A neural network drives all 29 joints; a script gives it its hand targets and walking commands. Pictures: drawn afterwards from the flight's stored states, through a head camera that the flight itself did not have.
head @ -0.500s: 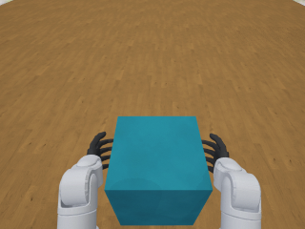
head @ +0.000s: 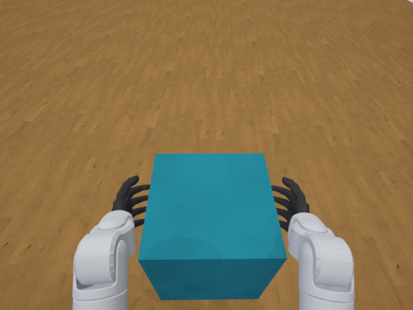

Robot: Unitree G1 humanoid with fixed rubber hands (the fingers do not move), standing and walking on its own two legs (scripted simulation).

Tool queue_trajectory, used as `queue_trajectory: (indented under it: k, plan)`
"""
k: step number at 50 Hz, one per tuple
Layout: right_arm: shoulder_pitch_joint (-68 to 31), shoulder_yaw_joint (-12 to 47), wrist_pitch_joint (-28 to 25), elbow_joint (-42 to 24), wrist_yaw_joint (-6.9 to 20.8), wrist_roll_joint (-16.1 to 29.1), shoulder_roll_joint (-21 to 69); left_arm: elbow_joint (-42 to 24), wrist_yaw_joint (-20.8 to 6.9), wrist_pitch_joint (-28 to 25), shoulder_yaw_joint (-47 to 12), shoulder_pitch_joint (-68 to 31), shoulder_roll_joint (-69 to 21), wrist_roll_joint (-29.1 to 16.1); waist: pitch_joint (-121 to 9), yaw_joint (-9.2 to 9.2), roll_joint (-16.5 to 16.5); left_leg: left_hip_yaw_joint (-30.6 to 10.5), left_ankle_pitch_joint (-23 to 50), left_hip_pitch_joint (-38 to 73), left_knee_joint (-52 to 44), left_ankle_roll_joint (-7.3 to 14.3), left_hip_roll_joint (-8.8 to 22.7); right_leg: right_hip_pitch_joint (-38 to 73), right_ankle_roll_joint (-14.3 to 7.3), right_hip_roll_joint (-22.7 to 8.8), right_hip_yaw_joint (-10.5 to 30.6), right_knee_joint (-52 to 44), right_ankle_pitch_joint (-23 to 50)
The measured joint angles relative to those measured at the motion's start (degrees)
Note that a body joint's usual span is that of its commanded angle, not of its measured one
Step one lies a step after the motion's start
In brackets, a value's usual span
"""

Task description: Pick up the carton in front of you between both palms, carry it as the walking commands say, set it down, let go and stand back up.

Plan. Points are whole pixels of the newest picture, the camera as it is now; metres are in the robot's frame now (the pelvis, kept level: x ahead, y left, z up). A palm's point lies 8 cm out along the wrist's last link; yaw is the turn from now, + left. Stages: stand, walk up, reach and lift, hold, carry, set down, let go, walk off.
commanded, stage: carry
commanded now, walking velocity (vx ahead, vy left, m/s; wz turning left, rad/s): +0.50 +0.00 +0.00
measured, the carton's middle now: (209, 230) +0.29 +0.00 +0.01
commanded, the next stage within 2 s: none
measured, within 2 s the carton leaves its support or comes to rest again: neither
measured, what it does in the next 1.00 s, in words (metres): walks ahead: right foot, then left foot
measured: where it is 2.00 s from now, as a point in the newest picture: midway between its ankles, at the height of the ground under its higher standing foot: (206, 272)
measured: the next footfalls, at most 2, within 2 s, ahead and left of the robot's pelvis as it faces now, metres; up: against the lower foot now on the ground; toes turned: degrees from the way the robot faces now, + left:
right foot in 0.02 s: +0.20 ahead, -0.11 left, +0.00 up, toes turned -12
left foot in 0.52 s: +0.53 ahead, +0.09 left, +0.00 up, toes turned -4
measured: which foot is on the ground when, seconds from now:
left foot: down 0.00-0.02, up 0.04-0.50, down 0.52-1.00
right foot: up 0.00-0.00, down 0.02-0.52, up 0.54-0.80, down 0.82-1.00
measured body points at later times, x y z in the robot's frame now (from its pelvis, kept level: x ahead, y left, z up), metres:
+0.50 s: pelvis +0.33 +0.00 +0.00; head +0.32 -0.01 +0.45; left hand +0.60 +0.15 +0.09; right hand +0.60 -0.15 +0.09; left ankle +0.48 +0.11 -0.72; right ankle +0.16 -0.10 -0.73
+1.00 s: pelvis +0.52 +0.00 +0.01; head +0.49 -0.01 +0.46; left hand +0.80 +0.14 +0.10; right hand +0.79 -0.16 +0.10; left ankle +0.49 +0.09 -0.73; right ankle +0.49 -0.12 -0.73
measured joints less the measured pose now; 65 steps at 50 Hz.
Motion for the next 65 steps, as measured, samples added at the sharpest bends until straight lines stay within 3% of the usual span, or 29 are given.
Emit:
queue_trajectory:
  k: [2,3,6,8,11,17,23,26,27,29,31,32,37,40,42,47,54,65]
  plan:
    - [-1.13,-0.90,0.84,0.26,-0.01,-0.21,-0.02,1.36,-0.02,0.14,0.22,-1.35,-0.15,-0.10,-0.04,0.46,1.79,-1.00,-5.60,-1.40,10.18,-0.75,2.68,2.52,-1.87,1.68,-1.91,0.37,-0.87]
    - [-1.65,-1.73,1.09,0.92,-0.02,-0.29,0.07,2.89,-0.03,-0.03,0.33,-2.28,-0.27,-0.07,0.26,0.78,2.54,-2.75,-5.18,-5.18,19.95,-0.48,3.72,2.48,-3.02,2.03,-2.50,2.79,-2.85]
    - [-2.26,-2.95,1.86,2.61,-0.02,-0.63,0.22,6.00,-0.06,0.24,0.72,-3.65,-0.49,0.00,1.93,1.00,1.76,-8.20,-1.89,-19.56,46.01,1.35,1.84,5.61,-3.63,1.71,-3.07,1.73,-6.22]
    - [-2.38,-2.62,2.03,3.13,-0.02,-0.76,0.22,6.00,-0.08,0.35,0.95,-3.22,-0.45,-0.04,2.93,1.02,1.28,-8.30,2.10,-26.90,50.89,2.23,1.86,8.86,-3.43,1.90,-3.04,-1.92,-6.22]
    - [-2.60,-1.87,1.55,2.77,-0.02,-0.79,0.27,4.51,-0.09,0.06,1.29,-2.58,-0.34,-0.25,3.72,1.21,0.83,-7.67,7.30,-34.63,47.73,2.10,2.86,13.53,-3.27,2.30,-2.45,-6.87,-6.45]
    - [-2.44,-1.09,0.90,0.31,-0.07,-0.74,0.28,1.80,-0.23,-0.58,1.29,-2.22,-0.29,-0.62,2.42,0.88,0.62,-6.14,15.23,-41.53,31.56,0.41,4.30,22.87,-1.96,2.90,-1.36,-14.02,-9.01]
    - [-1.28,-1.23,1.45,1.21,-0.12,-0.90,0.12,3.86,-0.74,-0.19,0.51,-1.93,-0.25,0.28,0.57,0.45,0.56,-2.46,22.27,-38.98,16.33,1.11,2.46,32.57,1.05,2.60,-0.77,-15.80,-15.69]
    - [-1.43,-1.40,1.46,2.13,-0.11,-0.73,0.13,4.34,-0.80,0.09,0.50,-1.91,-0.24,0.65,1.22,0.62,0.33,0.89,27.04,-33.03,9.09,2.17,0.45,34.82,3.14,1.48,0.10,-8.54,-22.61]
    - [-1.70,-1.20,0.85,3.22,-0.10,-0.77,0.19,4.81,-0.86,-0.05,1.03,-2.18,-0.15,0.69,1.49,0.34,-0.78,1.67,23.43,-32.03,9.89,4.78,-0.35,33.09,3.70,0.06,0.55,-2.23,-25.13]
    - [-3.24,-1.23,-0.42,5.96,-0.06,-0.91,0.40,5.99,-0.93,-0.41,2.51,-3.20,-0.14,0.73,3.35,0.15,-2.58,2.47,18.06,-32.17,13.23,7.20,-0.88,24.93,4.27,-0.22,4.79,16.04,-26.42]
    - [-3.68,-1.35,-1.08,7.10,0.00,-0.80,0.52,6.18,-0.79,-0.88,2.88,-2.96,-0.38,0.96,5.27,0.36,-2.63,2.70,17.38,-30.55,12.07,6.58,-0.43,17.13,3.53,1.54,7.27,27.46,-27.65]
    - [-3.42,-1.30,-1.31,7.05,0.03,-0.69,0.50,6.00,-0.72,-1.05,2.62,-2.65,-0.32,0.99,6.02,0.43,-2.56,2.78,17.52,-29.37,10.62,6.43,-0.40,14.37,3.20,1.85,7.46,28.26,-27.28]
    - [-1.57,-1.15,-2.68,4.13,0.10,-0.01,0.21,3.99,-0.48,-2.05,1.14,-2.03,-0.23,0.77,7.57,0.29,-2.14,2.38,17.27,-24.60,5.41,6.24,-0.64,8.78,2.90,1.50,6.80,10.49,-22.85]
    - [-0.76,-0.91,-3.10,2.33,0.14,0.17,0.12,2.54,-0.42,-2.35,0.56,-1.69,-0.21,0.62,6.74,0.20,-2.31,1.99,14.57,-22.84,7.07,5.46,-0.92,9.88,2.74,0.40,5.31,-0.13,-11.77]
    - [-0.39,-0.83,-2.88,1.62,0.19,0.22,0.05,1.96,-0.34,-2.18,0.23,-1.32,-0.19,0.50,5.28,0.11,-2.08,1.63,11.67,-21.91,9.72,4.74,-0.97,11.80,2.41,-0.21,4.48,-2.13,-4.90]
    - [-1.11,-1.45,-0.33,2.52,0.14,-0.39,0.09,3.92,-0.37,-0.56,0.33,-2.02,-0.23,0.60,0.02,-0.20,0.32,0.45,7.63,-19.61,11.56,3.14,0.30,14.98,1.69,0.85,3.28,-0.99,-12.05]
    - [-2.93,-2.61,1.11,7.12,0.21,-1.15,0.32,8.65,-0.74,0.24,1.52,-3.25,-0.39,1.22,-2.86,-0.06,0.51,-0.45,4.50,-19.21,14.13,1.72,1.24,15.95,1.34,1.42,2.53,0.90,-15.29]
    - [-2.64,-1.96,0.97,5.32,0.18,-0.99,0.30,6.40,-0.69,0.22,1.36,-2.68,-0.31,0.95,-0.74,0.54,0.00,-0.90,2.99,-19.95,16.04,1.46,1.56,15.08,0.86,1.41,2.19,3.45,-17.30]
